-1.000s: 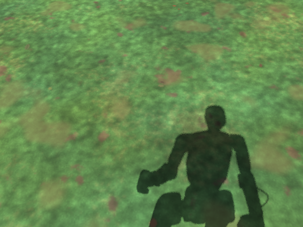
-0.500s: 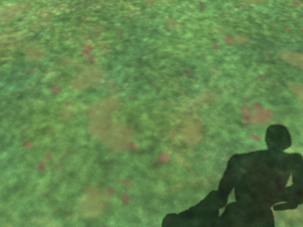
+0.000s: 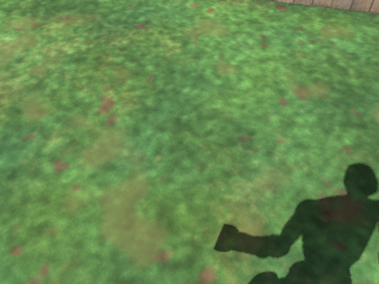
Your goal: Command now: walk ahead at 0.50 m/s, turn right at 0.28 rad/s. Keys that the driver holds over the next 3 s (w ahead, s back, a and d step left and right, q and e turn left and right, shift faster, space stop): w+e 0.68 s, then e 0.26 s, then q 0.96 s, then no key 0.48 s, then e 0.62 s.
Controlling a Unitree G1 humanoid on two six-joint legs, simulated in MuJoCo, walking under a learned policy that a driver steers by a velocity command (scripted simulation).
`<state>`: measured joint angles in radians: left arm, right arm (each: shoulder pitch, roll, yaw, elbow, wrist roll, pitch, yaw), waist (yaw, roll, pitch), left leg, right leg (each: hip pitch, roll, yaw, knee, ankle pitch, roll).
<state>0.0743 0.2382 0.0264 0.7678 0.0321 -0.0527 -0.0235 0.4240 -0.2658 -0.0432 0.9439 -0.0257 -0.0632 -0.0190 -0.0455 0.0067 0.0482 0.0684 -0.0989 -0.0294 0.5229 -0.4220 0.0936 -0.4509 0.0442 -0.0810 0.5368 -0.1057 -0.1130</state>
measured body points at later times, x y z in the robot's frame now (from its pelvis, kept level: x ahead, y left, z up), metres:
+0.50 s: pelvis +0.28 -0.01 +0.01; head +0.31 -0.02 +0.46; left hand +0.31 +0.28 -0.12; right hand +0.46 -0.28 -0.07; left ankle +0.42 +0.07 -0.72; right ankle +0.11 -0.07 -0.72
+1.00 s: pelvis +0.48 -0.08 +0.00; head +0.51 -0.11 +0.45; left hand +0.78 +0.00 -0.09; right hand +0.35 -0.32 -0.13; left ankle +0.43 +0.07 -0.71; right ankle +0.53 -0.19 -0.72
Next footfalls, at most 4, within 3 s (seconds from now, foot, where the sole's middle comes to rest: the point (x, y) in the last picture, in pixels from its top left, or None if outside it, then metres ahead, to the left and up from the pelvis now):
0.50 left None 0.46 0.05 -0.76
0.98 right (255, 251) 0.56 -0.22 -0.76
1.46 left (195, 253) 0.57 -0.01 -0.76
1.98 right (251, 268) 0.50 -0.20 -0.76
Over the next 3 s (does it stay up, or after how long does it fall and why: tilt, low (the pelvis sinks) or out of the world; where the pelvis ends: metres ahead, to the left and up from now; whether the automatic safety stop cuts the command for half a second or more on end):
stays up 0.47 -0.13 0.03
